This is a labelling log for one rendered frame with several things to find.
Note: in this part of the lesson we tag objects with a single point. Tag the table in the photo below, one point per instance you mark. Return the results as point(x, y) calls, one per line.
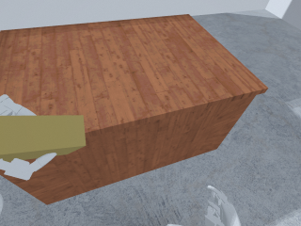
point(153, 92)

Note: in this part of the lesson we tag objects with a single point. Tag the sponge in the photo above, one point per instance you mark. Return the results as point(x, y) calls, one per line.
point(32, 136)

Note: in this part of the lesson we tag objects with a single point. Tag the right robot hand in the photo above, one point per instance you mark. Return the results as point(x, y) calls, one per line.
point(225, 215)

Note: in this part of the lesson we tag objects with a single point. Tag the left robot hand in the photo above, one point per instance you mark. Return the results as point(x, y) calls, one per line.
point(19, 168)

